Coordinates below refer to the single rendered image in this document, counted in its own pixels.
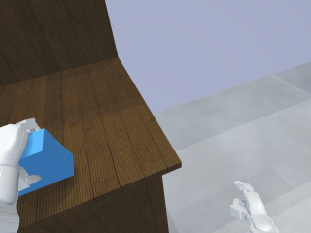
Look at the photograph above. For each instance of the robot right forearm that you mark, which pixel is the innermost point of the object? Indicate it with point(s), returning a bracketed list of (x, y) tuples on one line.
[(261, 223)]

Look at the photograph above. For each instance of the robot left forearm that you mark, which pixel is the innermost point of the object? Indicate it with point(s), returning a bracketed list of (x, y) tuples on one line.
[(9, 217)]

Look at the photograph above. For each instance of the robot right hand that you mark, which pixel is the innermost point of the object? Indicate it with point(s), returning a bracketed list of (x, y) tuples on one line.
[(252, 204)]

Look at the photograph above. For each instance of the table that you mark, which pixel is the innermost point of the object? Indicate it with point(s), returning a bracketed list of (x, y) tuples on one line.
[(59, 64)]

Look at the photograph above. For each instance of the sponge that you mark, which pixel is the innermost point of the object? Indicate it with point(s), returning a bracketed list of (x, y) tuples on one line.
[(46, 157)]

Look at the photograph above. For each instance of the robot left hand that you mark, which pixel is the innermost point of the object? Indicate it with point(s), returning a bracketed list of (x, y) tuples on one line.
[(13, 141)]

